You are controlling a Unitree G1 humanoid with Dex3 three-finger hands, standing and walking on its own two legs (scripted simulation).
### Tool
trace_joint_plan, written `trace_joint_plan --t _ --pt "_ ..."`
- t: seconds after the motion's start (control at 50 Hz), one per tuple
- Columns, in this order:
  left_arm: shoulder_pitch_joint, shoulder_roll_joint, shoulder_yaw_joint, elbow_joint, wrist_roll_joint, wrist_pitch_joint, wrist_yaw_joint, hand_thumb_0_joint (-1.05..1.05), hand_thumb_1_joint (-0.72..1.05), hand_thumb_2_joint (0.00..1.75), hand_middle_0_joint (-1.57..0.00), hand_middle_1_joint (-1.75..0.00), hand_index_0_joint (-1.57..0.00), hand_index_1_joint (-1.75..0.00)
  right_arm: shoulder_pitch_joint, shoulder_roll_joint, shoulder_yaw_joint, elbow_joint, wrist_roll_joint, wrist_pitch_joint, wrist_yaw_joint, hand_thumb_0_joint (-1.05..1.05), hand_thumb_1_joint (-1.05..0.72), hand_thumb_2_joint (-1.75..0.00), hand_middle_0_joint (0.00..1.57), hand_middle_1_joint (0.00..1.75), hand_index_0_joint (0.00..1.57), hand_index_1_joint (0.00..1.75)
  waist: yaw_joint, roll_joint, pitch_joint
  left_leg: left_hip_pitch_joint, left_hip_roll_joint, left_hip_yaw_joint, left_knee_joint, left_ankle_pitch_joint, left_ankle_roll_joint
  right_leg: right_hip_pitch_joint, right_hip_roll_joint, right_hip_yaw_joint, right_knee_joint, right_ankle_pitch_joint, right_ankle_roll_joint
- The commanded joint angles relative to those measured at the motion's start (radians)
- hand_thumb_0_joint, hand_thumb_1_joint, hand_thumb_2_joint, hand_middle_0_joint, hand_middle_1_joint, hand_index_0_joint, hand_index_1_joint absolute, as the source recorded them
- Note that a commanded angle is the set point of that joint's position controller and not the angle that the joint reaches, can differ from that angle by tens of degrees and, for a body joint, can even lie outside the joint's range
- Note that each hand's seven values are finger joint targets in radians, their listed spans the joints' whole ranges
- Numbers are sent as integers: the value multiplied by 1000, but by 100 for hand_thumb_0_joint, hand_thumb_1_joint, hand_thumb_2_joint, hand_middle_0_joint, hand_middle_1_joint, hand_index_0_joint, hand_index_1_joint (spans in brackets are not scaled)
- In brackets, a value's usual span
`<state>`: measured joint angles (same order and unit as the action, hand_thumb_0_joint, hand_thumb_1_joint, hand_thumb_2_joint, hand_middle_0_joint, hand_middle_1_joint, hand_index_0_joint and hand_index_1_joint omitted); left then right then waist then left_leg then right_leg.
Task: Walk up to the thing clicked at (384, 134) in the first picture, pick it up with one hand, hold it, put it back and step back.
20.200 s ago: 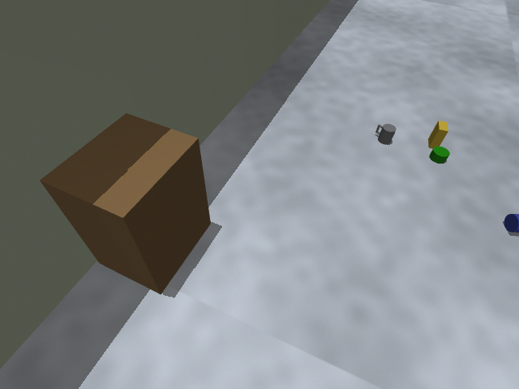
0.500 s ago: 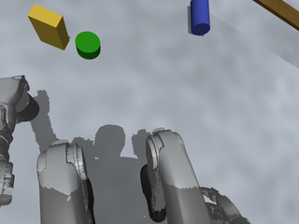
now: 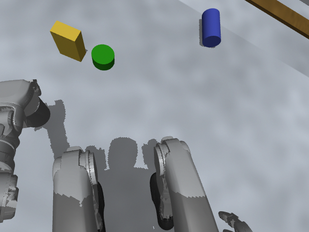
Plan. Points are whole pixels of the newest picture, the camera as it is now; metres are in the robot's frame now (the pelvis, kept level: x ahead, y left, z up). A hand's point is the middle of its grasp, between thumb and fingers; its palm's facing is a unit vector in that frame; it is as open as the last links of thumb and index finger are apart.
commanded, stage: lift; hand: left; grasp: from above
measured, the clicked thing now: (23, 112) +0.44 +0.30 -0.19
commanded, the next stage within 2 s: hold in 1.38 s
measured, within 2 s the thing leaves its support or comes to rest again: neither
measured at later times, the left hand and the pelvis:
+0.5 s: hand out of the picture +0.38 +0.29 +0.02, palm faces -0.42 -0.11 -0.90, open 10.4 cm; pelvis +0.01 +0.00 +0.13, yaw +3 degrees
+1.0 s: hand out of the picture +0.35 +0.28 +0.20, palm faces -0.46 -0.12 -0.88, open 10.4 cm; pelvis +0.04 +0.02 +0.30, yaw +5 degrees
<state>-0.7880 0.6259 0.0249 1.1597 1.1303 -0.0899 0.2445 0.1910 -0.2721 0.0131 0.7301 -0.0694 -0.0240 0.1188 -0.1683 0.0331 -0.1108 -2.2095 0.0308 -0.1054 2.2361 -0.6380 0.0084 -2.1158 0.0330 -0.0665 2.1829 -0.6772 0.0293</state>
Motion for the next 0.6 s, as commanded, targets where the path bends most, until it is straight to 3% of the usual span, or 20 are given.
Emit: trace_joint_plan --t 0.0,0.02,0.06,0.1,0.16,0.2,0.24,0.26,0.28,0.34,0.36,0.38,0.42,0.5,0.54,0.58 --pt "-295 270 41 -278 -34 -3 0 0 50 102 -94 -85 -93 -86 167 -220 -94 -66 21 -1 -31 0 -92 -91 20 30 20 30 18 213 -722 596 -28 46 -314 84 22 337 16 -47 -291 166 -73" --pt "-235 259 41 -257 -35 0 -8 0 49 104 -93 -88 -92 -89 170 -217 -91 -69 24 3 -33 0 -92 -91 20 30 20 30 26 190 -712 608 -27 47 -331 84 23 357 16 -45 -310 165 -70" --pt "-249 275 48 -336 -50 -8 -14 0 49 103 -93 -87 -92 -88 166 -212 -96 -84 30 4 -40 0 -92 -91 20 30 20 30 32 181 -732 612 -30 65 -337 91 28 397 17 -30 -353 160 -69" --pt "-224 250 28 -353 -62 -7 -24 0 48 102 -91 -87 -91 -88 156 -202 -94 -90 35 6 -46 0 -92 -91 20 30 20 30 30 149 -705 615 -27 68 -357 82 29 411 19 -25 -382 150 -67" --pt "-202 236 25 -426 -67 -2 -30 0 48 102 -91 -88 -90 -89 153 -201 -103 -104 43 8 -56 0 -92 -91 20 30 20 30 45 194 -739 706 -26 55 -418 84 21 436 15 -24 -407 153 -69" --pt "-158 251 49 -469 -71 10 -26 0 46 103 -89 -89 -88 -89 146 -205 -112 -112 53 13 -65 0 -92 -91 20 30 20 30 62 197 -748 757 -25 42 -467 75 17 458 13 -26 -434 145 -67" --pt "-120 193 18 -448 -75 26 -31 0 48 101 -90 -88 -90 -88 134 -198 -110 -112 56 17 -72 0 -92 -91 20 30 20 30 49 181 -692 786 -21 26 -516 58 13 465 11 -29 -458 142 -65" --pt "-161 202 17 -509 -78 28 -33 0 47 101 -89 -88 -89 -88 133 -196 -114 -113 61 17 -77 0 -92 -91 20 30 20 30 48 204 -715 824 -22 19 -539 66 12 484 9 -28 -471 152 -65" --pt "-120 219 34 -497 -79 37 -36 0 48 102 -90 -89 -89 -90 131 -198 -115 -115 64 18 -82 0 -92 -91 20 30 20 30 59 192 -718 851 -21 16 -554 76 12 505 9 -27 -483 159 -64" --pt "-41 155 1 -515 -91 59 -48 0 48 104 -90 -91 -90 -91 115 -185 -116 -122 69 20 -91 0 -92 -91 20 30 20 30 59 180 -704 914 -21 26 -602 118 13 565 6 -19 -546 187 -59" --pt "-74 171 9 -597 -102 61 -47 0 48 103 -90 -92 -90 -92 112 -180 -119 -128 72 21 -98 0 -92 -91 20 30 20 30 63 181 -738 937 -23 42 -613 134 15 610 7 -11 -582 197 -58" --pt "-23 184 25 -576 -105 72 -46 0 47 103 -89 -91 -89 -91 104 -180 -118 -128 73 23 -103 0 -92 -91 20 30 20 30 70 156 -719 952 -23 43 -634 130 16 639 7 -8 -609 192 -56" --pt "-11 122 -19 -608 -119 82 -53 0 46 103 -89 -91 -88 -91 91 -167 -114 -132 77 24 -114 0 -92 -91 20 30 20 30 55 151 -678 975 -24 49 -685 112 15 689 6 -1 -658 183 -53" --pt "35 136 -13 -652 -126 100 -59 0 45 99 -87 -90 -87 -90 73 -159 -108 -133 87 29 -137 0 -92 -91 20 30 20 30 70 134 -663 1076 -21 51 -777 133 14 797 7 7 -745 197 -52" --pt "79 92 -43 -629 -132 110 -62 0 44 99 -87 -89 -86 -90 66 -150 -103 -128 91 29 -146 0 -92 -91 20 30 20 30 65 114 -620 1132 -19 51 -824 155 14 836 8 9 -793 213 -50" --pt "75 92 -43 -650 -126 117 -60 0 43 100 -87 -89 -86 -90 66 -147 -99 -119 94 31 -159 0 -92 -91 20 30 20 30 66 134 -586 1188 -16 46 -880 166 9 874 7 14 -833 219 -50"
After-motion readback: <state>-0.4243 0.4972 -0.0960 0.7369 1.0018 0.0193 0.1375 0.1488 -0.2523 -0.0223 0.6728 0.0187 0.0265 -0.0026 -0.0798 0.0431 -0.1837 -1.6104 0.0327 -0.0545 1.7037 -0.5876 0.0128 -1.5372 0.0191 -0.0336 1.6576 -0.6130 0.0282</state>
